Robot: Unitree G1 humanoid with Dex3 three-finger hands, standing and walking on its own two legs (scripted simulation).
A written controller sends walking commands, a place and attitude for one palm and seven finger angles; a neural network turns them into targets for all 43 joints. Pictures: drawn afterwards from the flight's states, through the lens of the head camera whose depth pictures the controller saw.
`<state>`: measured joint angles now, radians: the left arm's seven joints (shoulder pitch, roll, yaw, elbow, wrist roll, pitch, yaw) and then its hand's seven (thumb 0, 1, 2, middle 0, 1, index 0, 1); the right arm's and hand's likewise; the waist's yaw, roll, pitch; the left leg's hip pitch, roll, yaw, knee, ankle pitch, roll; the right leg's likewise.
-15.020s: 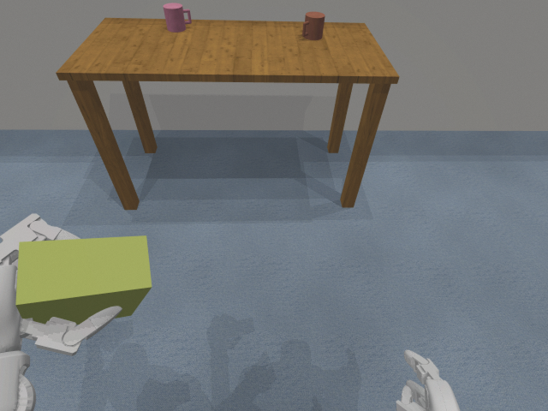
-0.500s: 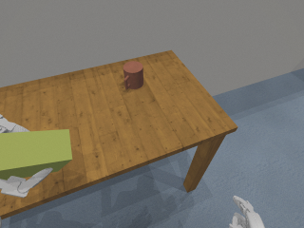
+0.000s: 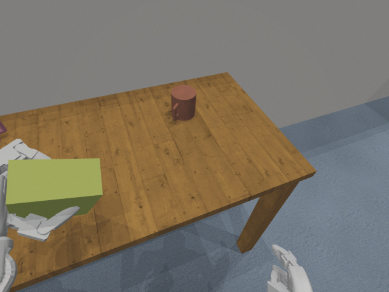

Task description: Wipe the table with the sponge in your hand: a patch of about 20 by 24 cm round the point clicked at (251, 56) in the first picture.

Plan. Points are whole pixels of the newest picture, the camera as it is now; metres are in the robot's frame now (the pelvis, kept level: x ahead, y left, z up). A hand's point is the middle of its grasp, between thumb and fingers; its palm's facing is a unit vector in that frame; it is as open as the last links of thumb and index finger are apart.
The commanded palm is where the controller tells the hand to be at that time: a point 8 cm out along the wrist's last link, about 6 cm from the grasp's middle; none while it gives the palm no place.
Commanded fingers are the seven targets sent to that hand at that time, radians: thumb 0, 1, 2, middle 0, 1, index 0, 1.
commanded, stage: come to a stop and stand still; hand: left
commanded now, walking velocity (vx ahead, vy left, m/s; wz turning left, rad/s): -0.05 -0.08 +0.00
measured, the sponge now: (67, 191) +0.24 +0.22 +0.14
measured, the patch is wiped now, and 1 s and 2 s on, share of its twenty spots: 0.00 0.00 0.00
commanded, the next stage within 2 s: look again from close up in 1.08 s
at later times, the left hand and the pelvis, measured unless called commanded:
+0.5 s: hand (65, 210) +0.21 +0.22 +0.13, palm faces +0.22 -0.88 -0.41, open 9.7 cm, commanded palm +0.15 +0.27 +0.18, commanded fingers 0.00 0.10 1.30 -1.20 -1.60 -1.20 -1.60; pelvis -0.02 -0.01 +0.00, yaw -2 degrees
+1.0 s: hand (12, 191) +0.22 +0.29 +0.16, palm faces +0.35 -0.85 -0.39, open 9.7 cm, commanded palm +0.16 +0.32 +0.18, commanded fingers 0.00 0.10 1.30 -1.20 -1.60 -1.20 -1.60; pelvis -0.01 +0.04 +0.00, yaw +0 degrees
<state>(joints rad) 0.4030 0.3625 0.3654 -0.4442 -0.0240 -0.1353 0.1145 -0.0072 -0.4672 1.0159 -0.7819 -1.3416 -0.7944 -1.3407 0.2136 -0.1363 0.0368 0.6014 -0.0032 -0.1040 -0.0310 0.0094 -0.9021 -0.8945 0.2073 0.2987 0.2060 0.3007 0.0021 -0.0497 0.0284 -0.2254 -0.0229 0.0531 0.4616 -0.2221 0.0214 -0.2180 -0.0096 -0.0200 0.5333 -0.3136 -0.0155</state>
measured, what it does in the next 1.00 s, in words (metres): stands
